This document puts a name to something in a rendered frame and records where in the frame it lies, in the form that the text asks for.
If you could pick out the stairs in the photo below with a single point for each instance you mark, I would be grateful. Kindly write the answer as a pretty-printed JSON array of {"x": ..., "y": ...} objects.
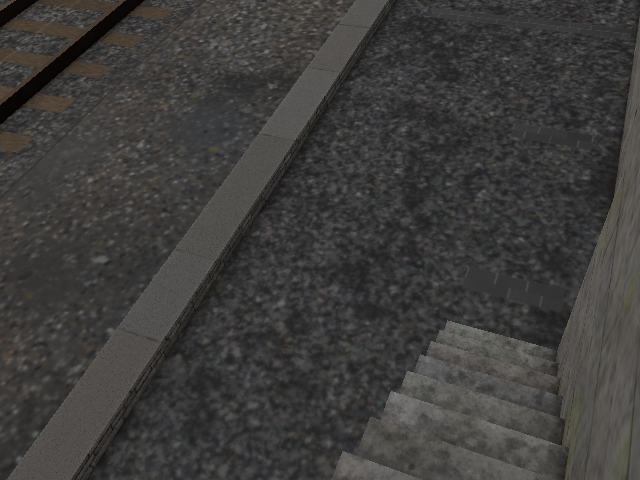
[{"x": 478, "y": 406}]

